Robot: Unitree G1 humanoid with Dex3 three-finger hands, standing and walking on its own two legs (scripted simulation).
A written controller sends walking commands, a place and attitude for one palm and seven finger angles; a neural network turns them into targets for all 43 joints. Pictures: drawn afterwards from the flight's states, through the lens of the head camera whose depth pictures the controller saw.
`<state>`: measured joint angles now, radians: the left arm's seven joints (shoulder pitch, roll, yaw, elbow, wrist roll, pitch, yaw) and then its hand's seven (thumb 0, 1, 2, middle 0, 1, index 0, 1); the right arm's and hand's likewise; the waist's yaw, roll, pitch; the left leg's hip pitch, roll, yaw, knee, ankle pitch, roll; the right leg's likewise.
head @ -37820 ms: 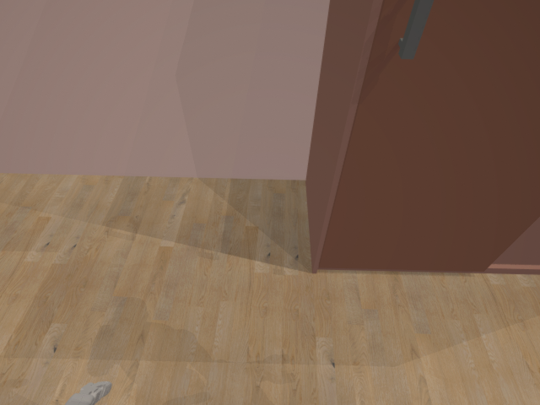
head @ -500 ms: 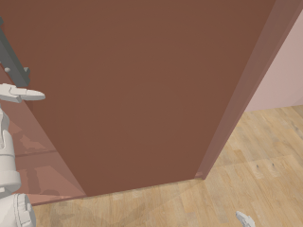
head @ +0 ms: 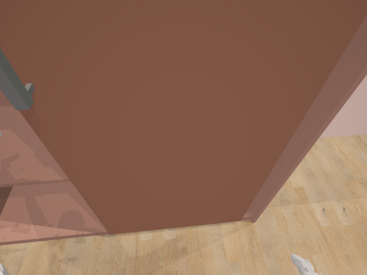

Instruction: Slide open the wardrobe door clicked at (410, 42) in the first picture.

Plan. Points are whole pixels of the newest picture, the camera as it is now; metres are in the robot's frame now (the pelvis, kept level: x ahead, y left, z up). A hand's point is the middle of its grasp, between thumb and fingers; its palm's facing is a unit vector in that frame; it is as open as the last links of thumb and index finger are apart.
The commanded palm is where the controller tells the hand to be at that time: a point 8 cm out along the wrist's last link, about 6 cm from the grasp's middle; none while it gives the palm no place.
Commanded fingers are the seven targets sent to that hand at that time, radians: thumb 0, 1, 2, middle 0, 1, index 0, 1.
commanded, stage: slip the hand off the handle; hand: left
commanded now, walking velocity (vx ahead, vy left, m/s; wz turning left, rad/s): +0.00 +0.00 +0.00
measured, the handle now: (7, 66) +0.36 +0.35 +0.26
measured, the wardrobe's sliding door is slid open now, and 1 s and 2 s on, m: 0.59 0.59 0.59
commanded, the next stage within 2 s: draw the hand back to the body in 0.70 s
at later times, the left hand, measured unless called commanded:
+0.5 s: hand out of the picture +0.20 +0.38 +0.24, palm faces +0.61 -0.78 -0.13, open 14.7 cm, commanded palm +0.15 +0.41 +0.24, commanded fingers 0.00 -0.55 0.20 -0.25 -1.15 -0.25 -1.15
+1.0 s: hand out of the picture +0.18 +0.35 +0.22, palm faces +0.43 -0.89 -0.14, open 14.7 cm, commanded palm +0.12 +0.39 +0.23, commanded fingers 0.00 -0.55 0.20 -0.25 -1.15 -0.25 -1.15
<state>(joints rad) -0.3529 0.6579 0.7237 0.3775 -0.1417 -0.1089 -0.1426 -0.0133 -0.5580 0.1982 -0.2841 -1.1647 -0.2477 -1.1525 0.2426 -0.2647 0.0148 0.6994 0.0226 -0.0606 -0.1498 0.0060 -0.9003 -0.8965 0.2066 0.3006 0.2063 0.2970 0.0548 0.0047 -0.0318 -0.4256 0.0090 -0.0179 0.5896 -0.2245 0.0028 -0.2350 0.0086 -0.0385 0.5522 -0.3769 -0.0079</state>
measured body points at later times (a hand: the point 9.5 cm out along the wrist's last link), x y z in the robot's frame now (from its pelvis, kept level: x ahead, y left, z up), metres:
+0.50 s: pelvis -0.02 +0.01 +0.00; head -0.04 +0.01 +0.45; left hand +0.17 +0.42 +0.25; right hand +0.18 -0.21 -0.07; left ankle +0.05 +0.12 -0.73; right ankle -0.06 -0.11 -0.73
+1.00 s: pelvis -0.03 +0.00 +0.01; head -0.06 -0.01 +0.45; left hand +0.15 +0.39 +0.23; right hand +0.18 -0.21 -0.06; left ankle +0.05 +0.12 -0.73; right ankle -0.06 -0.11 -0.73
